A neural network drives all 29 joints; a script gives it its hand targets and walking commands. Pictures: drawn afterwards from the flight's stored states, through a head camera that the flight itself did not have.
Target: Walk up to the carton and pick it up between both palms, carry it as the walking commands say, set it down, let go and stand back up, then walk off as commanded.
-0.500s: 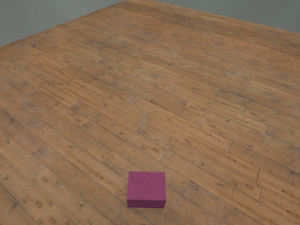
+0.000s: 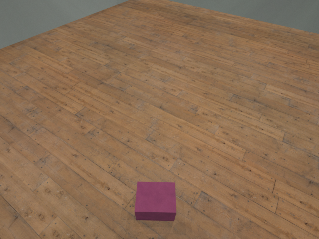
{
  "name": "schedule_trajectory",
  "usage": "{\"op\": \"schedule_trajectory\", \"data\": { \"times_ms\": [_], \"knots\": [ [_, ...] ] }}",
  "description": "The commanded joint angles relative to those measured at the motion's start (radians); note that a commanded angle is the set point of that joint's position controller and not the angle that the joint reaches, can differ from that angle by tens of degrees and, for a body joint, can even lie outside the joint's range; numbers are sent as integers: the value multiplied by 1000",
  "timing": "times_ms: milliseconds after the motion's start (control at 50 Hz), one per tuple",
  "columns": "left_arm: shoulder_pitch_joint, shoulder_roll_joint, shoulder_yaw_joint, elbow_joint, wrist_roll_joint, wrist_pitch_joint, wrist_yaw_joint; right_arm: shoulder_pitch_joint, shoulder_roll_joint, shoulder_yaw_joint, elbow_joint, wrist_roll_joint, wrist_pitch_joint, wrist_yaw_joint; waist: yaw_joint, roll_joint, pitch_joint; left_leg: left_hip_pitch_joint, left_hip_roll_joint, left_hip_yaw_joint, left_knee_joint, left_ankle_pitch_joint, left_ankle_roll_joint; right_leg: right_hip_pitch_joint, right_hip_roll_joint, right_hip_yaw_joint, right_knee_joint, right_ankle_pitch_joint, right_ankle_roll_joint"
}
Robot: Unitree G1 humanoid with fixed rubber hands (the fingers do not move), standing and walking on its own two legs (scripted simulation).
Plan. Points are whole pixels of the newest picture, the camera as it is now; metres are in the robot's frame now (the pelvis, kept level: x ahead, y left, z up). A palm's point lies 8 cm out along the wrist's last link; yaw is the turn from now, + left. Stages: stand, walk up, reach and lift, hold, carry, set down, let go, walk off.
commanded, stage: walk off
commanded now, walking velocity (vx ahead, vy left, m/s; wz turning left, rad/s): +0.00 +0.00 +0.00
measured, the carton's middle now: (155, 201) +0.48 +0.02 -0.71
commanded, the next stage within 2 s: none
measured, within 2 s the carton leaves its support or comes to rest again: neither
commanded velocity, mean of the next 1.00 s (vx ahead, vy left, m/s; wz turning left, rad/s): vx -0.24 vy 0.00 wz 0.00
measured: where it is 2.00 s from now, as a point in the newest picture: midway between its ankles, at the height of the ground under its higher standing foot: outside the picture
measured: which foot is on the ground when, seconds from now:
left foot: down 0.00-0.52, up 0.54-0.90, down 0.92-1.00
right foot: down 0.00-0.92, up 0.94-1.00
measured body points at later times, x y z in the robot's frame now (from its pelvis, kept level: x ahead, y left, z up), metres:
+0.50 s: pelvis -0.06 -0.02 -0.02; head -0.03 -0.03 +0.43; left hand -0.01 +0.27 -0.15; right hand +0.02 -0.31 -0.16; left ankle +0.02 +0.11 -0.75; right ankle -0.05 -0.12 -0.74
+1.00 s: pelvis -0.19 +0.00 -0.01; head -0.17 +0.02 +0.44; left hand -0.14 +0.28 -0.16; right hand -0.17 -0.28 -0.14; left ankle -0.23 +0.11 -0.75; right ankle -0.12 -0.13 -0.70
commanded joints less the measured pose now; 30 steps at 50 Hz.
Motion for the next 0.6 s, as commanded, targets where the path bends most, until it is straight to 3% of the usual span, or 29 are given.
{"op": "schedule_trajectory", "data": {
  "times_ms": [0, 60, 160, 280, 360, 420, 440, 460, 480, 500, 520, 540, 560, 580],
  "knots": [
    [-8, 156, 29, -39, -1, -10, 4, -14, -160, -28, -38, 1, -9, -3, 0, 5, -15, 38, 133, -115, -52, 103, 1, -69, -124, 91, -69, 85, -3],
    [18, 82, 11, 2, 0, 0, 1, 11, -87, -11, 5, 3, 0, -1, 0, 4, -13, 25, 132, -111, -51, 118, 2, -80, -122, 88, -69, 100, -5],
    [21, 105, 12, 23, -1, 19, 1, 17, -119, -13, 21, 1, 25, 4, 1, 6, -45, 14, 154, -104, 7, 277, -27, -83, -137, 82, -3, 251, 25],
    [37, 100, 22, 17, 3, 53, 9, 24, -126, -23, 4, -2, 62, 0, 6, 31, -81, -51, 174, -117, 78, 291, 9, -144, -117, 63, 132, 244, 1],
    [59, 67, 24, 4, 8, 72, 7, 16, -133, -32, -21, -10, 85, -1, 9, 78, -84, -129, 222, -177, 45, 219, 60, -183, -77, 46, 234, 125, 1],
    [112, 36, 27, 0, 18, 83, 2, -53, -140, -38, -60, -23, 94, -4, 32, 186, -105, -250, 315, -251, -19, 165, 133, -145, -26, -7, 440, -158, 10],
    [126, 28, 26, -1, 21, 87, 0, -80, -133, -39, -75, -27, 96, -5, 38, 182, -100, -283, 326, -248, -15, 184, 147, -137, -29, -18, 475, -215, 9],
    [139, 16, 25, -3, 21, 87, -1, -97, -125, -39, -81, -31, 98, -6, 46, 168, -92, -278, 312, -231, 6, 195, 135, -146, -44, -20, 414, -226, 5],
    [147, 16, 24, -7, 24, 82, 0, -98, -110, -36, -78, -30, 101, -7, 52, 137, -75, -255, 273, -206, 51, 169, 90, -163, -69, -5, 280, -149, 2],
    [141, 46, 29, -21, 31, 73, 1, -46, -90, -36, -71, -22, 105, -5, 31, 22, -50, -248, 193, -150, 163, 61, 31, -195, -129, 103, 97, -64, -11],
    [127, 167, 57, -39, 32, 72, 1, -40, -38, -26, -108, -14, 110, -3, 26, -306, -18, -394, -8, 13, 392, -279, -37, -236, -358, 391, -126, 41, -111],
    [117, 193, 62, -60, 43, 72, -2, -49, -43, -34, -104, -24, 124, -13, 55, -285, -26, -325, -56, -74, 700, -498, -42, -360, -455, 453, -125, 224, -206],
    [73, 152, 53, -66, 45, 73, 3, -20, -37, -43, -84, -17, 131, -10, 12, -139, -33, -288, -66, -149, 844, -457, -27, -391, -403, 359, -101, 246, -211],
    [5, 118, 45, -84, 40, 77, 8, 17, -32, -48, -71, -12, 130, -4, -32, -74, -22, -282, -64, -148, 909, -378, -29, -403, -330, 271, -86, 189, -179]
  ]
}}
